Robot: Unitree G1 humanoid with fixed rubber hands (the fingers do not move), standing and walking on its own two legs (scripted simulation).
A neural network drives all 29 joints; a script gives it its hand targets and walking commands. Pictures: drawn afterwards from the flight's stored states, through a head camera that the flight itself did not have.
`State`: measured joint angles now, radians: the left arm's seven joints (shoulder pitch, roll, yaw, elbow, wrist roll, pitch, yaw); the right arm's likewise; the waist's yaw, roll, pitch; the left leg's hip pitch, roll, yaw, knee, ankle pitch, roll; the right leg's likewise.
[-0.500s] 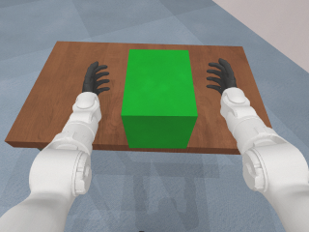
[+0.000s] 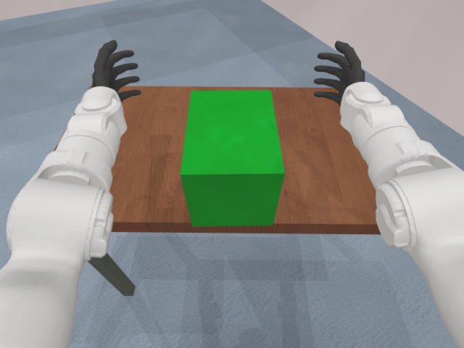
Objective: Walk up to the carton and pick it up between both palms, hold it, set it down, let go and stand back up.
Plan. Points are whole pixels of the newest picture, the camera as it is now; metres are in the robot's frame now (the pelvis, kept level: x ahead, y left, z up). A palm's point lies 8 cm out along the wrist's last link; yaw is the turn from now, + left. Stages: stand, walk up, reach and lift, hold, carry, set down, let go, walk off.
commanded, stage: set down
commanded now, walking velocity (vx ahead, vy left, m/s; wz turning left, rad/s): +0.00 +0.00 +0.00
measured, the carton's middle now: (231, 157) +0.52 +0.03 +0.01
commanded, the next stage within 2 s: none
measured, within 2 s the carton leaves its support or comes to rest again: neither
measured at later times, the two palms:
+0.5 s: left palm (132, 172) +0.41 +0.20 +0.10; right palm (345, 164) +0.42 -0.17 +0.10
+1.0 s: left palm (124, 228) +0.33 +0.21 +0.03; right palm (356, 217) +0.34 -0.19 +0.04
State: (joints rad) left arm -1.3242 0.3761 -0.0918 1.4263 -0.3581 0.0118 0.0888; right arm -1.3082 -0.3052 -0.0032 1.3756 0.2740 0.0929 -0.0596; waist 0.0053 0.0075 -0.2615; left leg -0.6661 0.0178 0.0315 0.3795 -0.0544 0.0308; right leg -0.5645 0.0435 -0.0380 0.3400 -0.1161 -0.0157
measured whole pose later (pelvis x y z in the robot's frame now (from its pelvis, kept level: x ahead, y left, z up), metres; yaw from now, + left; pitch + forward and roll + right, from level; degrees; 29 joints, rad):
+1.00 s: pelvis +0.01 +0.00 +0.01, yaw +0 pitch +2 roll -1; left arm -0.35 0.20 0.03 0.78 -0.17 -0.16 0.06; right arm -0.38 -0.16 -0.02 0.81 0.21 -0.10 -0.08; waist 0.03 -0.03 -0.04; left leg -0.26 0.01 0.03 0.33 -0.10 0.02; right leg -0.15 0.04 -0.01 0.25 -0.13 -0.02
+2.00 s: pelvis +0.05 +0.00 +0.01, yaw -3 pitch +3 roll -1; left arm 0.22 0.21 -0.04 0.29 -0.09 0.08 0.06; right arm 0.19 -0.15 0.05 0.46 0.18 -0.06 -0.02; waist 0.06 -0.05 -0.06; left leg -0.21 0.01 0.08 0.31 -0.15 0.02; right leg -0.12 0.04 0.04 0.24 -0.17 -0.02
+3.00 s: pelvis +0.03 -0.01 +0.01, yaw -4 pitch +0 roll -1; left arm 0.20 0.18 0.01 0.30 0.01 0.51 -0.01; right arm 0.22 -0.14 0.03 0.49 0.10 0.19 -0.05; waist 0.04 -0.02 0.03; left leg -0.19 0.02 0.08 0.34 -0.15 0.01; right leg -0.12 0.05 0.03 0.29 -0.18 -0.02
